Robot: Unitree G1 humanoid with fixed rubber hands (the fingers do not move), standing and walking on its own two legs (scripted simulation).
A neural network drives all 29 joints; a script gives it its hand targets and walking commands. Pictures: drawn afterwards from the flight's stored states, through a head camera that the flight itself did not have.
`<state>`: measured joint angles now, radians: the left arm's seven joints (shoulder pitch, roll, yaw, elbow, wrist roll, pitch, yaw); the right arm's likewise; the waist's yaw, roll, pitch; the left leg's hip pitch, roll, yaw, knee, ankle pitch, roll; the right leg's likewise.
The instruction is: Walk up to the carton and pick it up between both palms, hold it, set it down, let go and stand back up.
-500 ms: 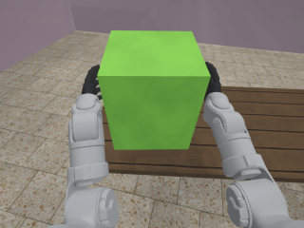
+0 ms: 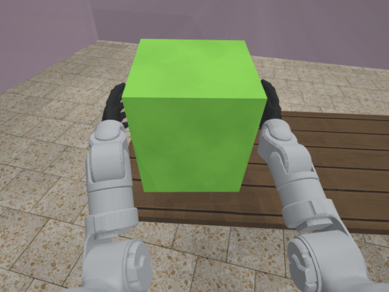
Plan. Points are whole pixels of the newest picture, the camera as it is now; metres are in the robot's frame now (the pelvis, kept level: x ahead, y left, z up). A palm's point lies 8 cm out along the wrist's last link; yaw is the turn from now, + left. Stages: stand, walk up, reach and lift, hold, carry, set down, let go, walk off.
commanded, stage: hold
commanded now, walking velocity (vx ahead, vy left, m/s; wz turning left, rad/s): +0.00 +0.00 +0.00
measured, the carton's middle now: (192, 119) +0.40 +0.01 +0.19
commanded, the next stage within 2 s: none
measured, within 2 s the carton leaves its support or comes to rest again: neither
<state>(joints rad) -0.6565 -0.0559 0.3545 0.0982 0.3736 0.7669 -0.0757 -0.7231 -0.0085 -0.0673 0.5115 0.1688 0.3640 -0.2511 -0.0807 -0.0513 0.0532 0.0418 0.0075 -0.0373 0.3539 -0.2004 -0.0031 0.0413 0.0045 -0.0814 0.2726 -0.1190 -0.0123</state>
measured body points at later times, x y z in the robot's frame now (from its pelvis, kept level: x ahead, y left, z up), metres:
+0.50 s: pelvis +0.00 +0.00 +0.00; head -0.05 +0.03 +0.45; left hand +0.37 +0.16 +0.21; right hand +0.38 -0.14 +0.21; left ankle +0.01 +0.12 -0.75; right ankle +0.04 -0.11 -0.75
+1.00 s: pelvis +0.00 +0.00 +0.00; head -0.06 +0.02 +0.45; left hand +0.37 +0.16 +0.21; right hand +0.37 -0.14 +0.21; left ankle +0.01 +0.12 -0.75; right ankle +0.04 -0.11 -0.75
